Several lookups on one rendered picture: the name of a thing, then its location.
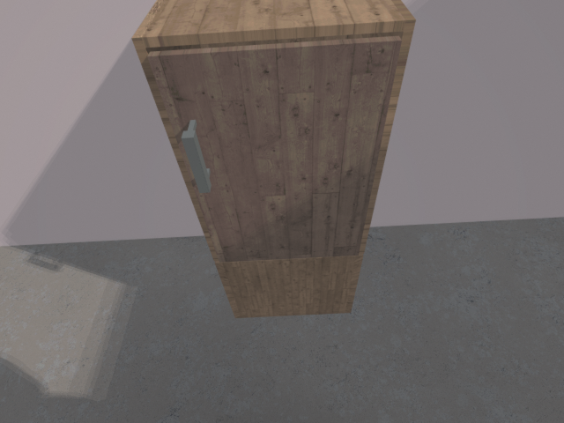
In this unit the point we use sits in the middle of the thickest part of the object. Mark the cupboard door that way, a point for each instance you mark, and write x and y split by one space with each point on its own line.
291 133

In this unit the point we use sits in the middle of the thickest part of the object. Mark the handle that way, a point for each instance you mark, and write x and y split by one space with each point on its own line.
196 159

